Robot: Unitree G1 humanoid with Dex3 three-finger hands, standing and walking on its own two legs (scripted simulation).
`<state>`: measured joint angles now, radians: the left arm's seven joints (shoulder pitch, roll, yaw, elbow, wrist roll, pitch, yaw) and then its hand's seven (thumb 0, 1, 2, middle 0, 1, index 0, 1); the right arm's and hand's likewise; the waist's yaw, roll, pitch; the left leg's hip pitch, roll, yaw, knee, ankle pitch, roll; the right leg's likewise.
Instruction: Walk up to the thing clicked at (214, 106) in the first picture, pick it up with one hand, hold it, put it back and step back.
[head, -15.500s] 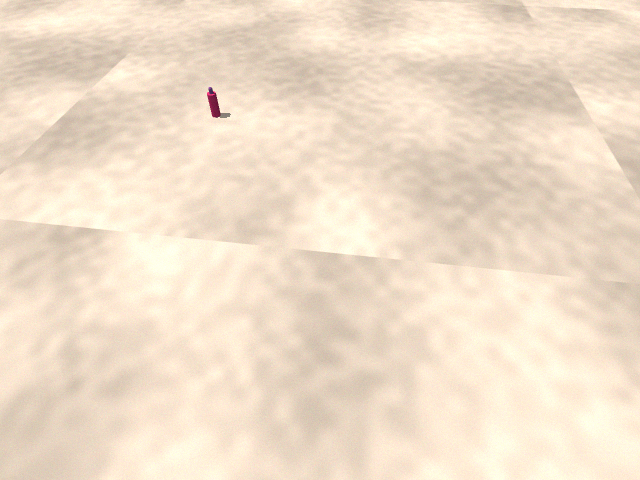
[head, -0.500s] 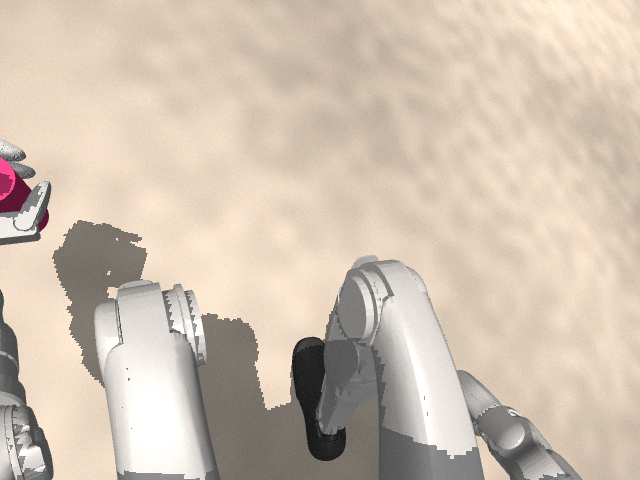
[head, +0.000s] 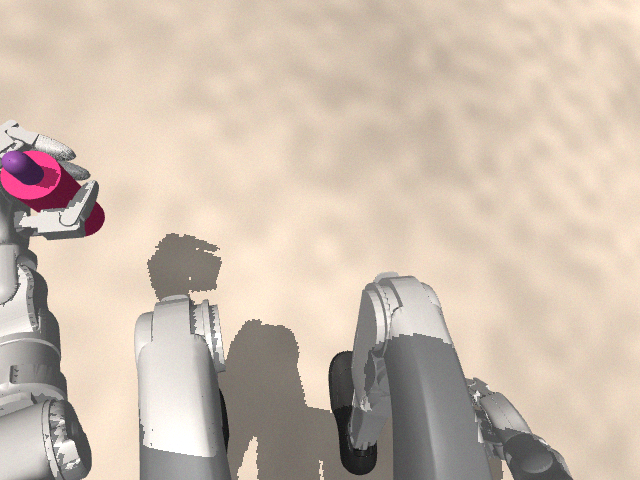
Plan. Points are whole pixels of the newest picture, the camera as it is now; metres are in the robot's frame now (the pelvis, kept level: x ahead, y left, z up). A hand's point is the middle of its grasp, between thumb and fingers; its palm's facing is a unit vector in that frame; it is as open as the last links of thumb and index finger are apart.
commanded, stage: settle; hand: left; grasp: from the side
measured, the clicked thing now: (54, 193) +0.44 +0.28 -0.06
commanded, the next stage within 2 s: lift in 0.74 s
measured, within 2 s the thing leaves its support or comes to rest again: neither
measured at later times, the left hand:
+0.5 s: hand (49, 172) +0.44 +0.27 -0.01, palm faces +0.23 -0.97 -0.06, open 7.0 cm
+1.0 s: hand (50, 157) +0.45 +0.26 +0.01, palm faces +0.24 -0.97 -0.06, open 7.0 cm
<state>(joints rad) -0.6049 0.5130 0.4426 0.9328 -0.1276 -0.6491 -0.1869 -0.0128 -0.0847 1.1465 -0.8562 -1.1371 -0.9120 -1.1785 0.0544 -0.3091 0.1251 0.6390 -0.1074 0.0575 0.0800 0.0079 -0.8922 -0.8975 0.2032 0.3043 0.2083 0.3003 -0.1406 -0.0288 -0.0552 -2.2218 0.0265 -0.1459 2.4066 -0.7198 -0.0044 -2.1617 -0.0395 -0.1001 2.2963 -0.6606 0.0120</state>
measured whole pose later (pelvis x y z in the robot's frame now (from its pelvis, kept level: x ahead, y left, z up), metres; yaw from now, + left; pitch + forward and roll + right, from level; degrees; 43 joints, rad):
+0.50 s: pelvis +0.00 +0.00 +0.03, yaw +2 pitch +32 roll -6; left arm -0.64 0.46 0.45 0.95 -0.09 -0.62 -0.17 -0.01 -0.09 1.15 -0.86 -1.14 -0.91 -1.18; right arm 0.08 -0.29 0.08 0.65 -0.10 0.03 0.06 0.01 -0.90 -0.90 0.20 0.30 0.21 0.30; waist -0.13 -0.02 -0.10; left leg -2.17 0.02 -0.10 2.31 -0.71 0.00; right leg -2.12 -0.05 -0.07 2.23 -0.67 0.01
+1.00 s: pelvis +0.00 +0.00 +0.04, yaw +3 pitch +32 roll -5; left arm -0.68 0.45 0.46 0.98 -0.08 -0.62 -0.16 -0.01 -0.09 1.15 -0.86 -1.13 -0.91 -1.18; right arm 0.12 -0.28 0.06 0.68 -0.09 0.04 0.06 0.01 -0.91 -0.90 0.20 0.30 0.21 0.30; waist -0.14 -0.01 -0.12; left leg -2.14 0.03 -0.09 2.27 -0.70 0.00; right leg -2.11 -0.05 -0.05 2.20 -0.66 0.01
